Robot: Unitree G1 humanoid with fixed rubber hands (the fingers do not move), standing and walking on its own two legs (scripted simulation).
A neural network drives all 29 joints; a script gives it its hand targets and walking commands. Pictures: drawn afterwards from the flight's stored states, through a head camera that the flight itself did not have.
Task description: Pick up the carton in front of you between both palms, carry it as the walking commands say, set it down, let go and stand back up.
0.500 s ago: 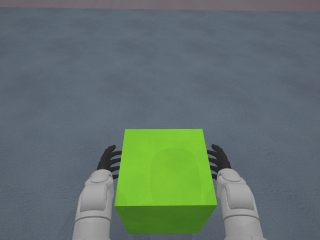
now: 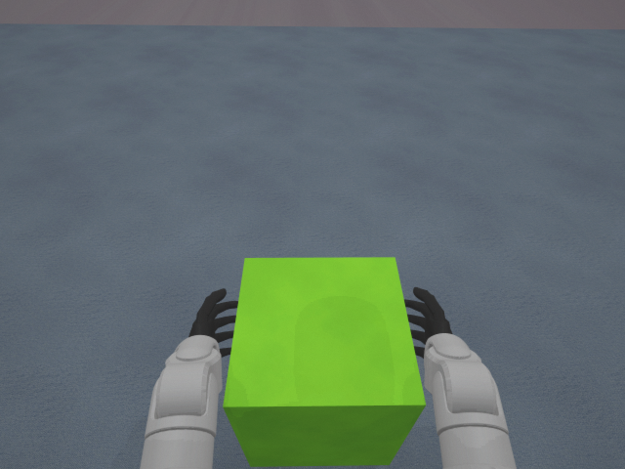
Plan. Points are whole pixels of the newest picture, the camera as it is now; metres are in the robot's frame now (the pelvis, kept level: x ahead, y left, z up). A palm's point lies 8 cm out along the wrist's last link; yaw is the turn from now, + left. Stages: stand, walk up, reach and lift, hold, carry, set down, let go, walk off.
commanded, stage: carry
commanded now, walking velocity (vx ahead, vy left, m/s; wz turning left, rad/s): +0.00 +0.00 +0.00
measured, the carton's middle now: (320, 365) +0.30 +0.00 -0.04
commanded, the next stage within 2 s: hold in 0.38 s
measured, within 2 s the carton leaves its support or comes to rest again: neither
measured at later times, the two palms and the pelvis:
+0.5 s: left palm (216, 350) +0.28 +0.13 +0.04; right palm (453, 357) +0.27 -0.17 +0.04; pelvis -0.01 +0.00 +0.01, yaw -5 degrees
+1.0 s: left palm (205, 343) +0.29 +0.15 +0.05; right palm (448, 374) +0.24 -0.15 +0.05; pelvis -0.02 +0.05 +0.01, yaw -10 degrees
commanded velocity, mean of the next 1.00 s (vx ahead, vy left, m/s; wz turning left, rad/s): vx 0.00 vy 0.00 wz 0.00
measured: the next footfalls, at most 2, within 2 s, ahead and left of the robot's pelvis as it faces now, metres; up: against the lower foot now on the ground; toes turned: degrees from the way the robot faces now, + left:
none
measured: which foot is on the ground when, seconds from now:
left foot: down 0.00-1.00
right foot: down 0.00-1.00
